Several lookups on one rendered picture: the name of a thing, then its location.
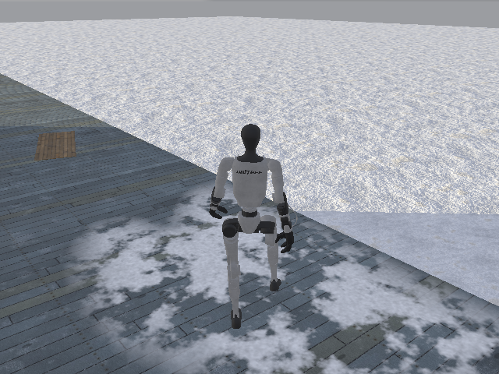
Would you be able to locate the robot right upper arm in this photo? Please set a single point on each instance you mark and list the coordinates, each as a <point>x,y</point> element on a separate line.
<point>277,180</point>

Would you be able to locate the robot left hand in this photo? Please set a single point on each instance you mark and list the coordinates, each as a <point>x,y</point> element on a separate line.
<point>220,208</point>

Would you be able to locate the robot right hand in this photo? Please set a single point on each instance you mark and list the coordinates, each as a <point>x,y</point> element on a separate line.
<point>289,241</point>

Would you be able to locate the robot left forearm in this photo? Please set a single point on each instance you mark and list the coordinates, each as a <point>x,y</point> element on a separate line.
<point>215,202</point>

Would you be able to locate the right robot shin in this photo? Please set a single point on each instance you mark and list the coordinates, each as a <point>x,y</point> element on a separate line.
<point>272,254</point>

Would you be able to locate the robot right thigh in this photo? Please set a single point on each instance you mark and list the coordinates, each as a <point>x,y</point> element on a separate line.
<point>268,227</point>

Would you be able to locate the robot right forearm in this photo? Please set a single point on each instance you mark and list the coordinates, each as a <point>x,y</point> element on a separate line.
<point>282,208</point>

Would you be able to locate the robot left upper arm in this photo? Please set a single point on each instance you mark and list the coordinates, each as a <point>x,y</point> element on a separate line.
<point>222,175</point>

